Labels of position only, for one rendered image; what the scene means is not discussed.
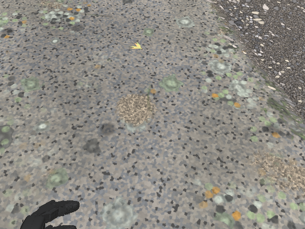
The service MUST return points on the left robot hand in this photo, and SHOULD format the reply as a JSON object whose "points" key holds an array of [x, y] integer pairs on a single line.
{"points": [[48, 212]]}

